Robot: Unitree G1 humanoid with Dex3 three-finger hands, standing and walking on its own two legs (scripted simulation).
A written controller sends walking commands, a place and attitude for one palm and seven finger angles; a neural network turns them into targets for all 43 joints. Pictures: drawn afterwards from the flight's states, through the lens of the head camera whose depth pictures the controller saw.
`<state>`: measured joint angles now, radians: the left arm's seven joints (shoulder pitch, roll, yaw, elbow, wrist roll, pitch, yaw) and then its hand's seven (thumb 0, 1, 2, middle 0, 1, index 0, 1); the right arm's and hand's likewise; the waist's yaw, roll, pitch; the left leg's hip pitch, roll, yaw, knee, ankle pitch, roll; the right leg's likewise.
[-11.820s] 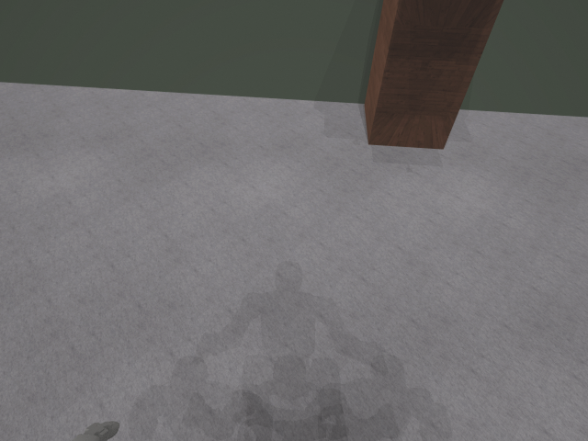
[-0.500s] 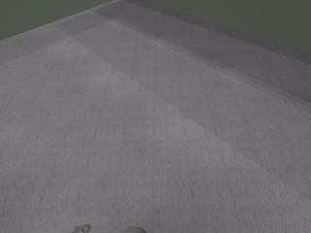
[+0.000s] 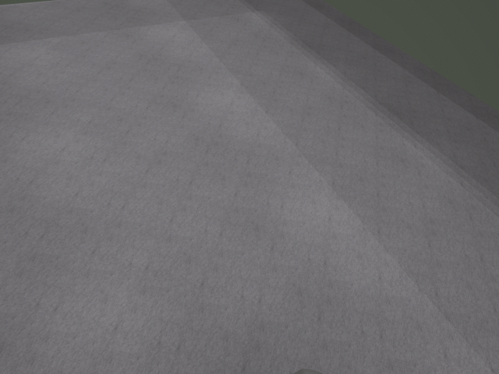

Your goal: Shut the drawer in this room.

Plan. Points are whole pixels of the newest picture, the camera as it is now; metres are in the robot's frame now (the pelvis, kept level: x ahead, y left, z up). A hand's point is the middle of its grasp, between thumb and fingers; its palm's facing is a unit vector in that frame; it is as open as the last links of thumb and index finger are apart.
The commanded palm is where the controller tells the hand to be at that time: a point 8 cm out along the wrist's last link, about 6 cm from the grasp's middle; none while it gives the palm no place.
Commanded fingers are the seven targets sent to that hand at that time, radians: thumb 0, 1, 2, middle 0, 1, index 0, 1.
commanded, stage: turn or walk to find it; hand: left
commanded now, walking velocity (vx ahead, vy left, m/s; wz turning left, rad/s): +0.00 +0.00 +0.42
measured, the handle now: out of the picture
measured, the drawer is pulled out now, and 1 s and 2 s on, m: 0.25 0.25 0.25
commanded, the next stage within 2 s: none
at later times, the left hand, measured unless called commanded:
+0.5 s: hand out of the picture +0.06 +0.16 -0.14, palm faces +0.20 -0.94 -0.28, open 7.4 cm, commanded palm none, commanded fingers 0.00 0.90 0.90 -0.20 -0.30 -0.20 -0.30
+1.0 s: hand out of the picture -0.15 +0.18 -0.19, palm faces +0.48 -0.84 -0.25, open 7.4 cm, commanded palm none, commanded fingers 0.00 0.90 0.90 -0.20 -0.30 -0.20 -0.30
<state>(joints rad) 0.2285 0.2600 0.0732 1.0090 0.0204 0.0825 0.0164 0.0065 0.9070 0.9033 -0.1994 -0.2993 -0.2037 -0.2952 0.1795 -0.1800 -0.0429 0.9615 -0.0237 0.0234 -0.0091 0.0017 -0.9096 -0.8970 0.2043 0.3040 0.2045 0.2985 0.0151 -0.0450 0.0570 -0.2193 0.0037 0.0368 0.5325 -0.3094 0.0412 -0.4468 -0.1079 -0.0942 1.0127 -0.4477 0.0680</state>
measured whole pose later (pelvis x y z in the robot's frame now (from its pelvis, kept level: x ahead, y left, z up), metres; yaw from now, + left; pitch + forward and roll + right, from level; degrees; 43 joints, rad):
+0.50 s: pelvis -0.03 -0.05 +0.00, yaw +12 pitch -1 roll +2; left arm 0.13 0.16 0.03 0.91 0.02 0.02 0.02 0.00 0.90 0.90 -0.20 -0.30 -0.21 -0.30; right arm 0.26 -0.24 -0.09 1.00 -0.02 0.08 0.00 0.00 -0.91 -0.90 0.21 0.30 0.21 0.30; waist -0.04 0.06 0.06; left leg -0.43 -0.07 -0.07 0.95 -0.44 -0.02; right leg -0.24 -0.05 -0.10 0.54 -0.29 -0.04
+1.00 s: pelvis -0.07 -0.02 -0.01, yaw +25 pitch -1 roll +0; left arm 0.26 0.26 0.07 1.01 0.02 0.08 0.02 0.01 0.91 0.90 -0.20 -0.30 -0.20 -0.30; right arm 0.14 -0.20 -0.05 0.95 -0.02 0.03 0.00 0.00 -0.91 -0.90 0.20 0.30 0.20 0.30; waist 0.04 -0.05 0.07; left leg -0.23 0.00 0.05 0.57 -0.33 0.03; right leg -0.40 -0.13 -0.13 0.92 -0.49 0.05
